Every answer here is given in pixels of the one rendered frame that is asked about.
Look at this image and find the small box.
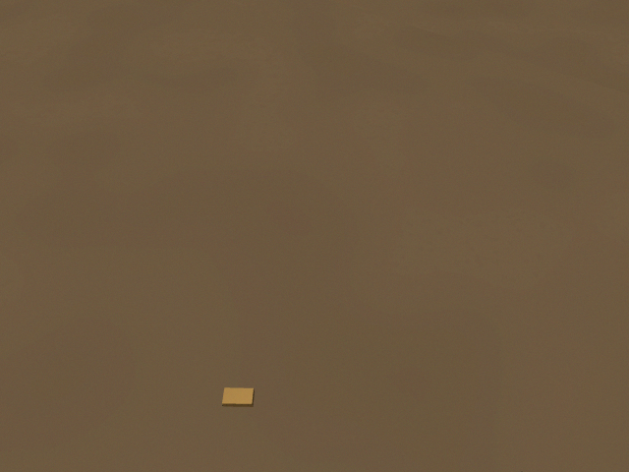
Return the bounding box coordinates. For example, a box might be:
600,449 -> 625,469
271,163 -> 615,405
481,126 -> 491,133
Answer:
222,387 -> 255,407

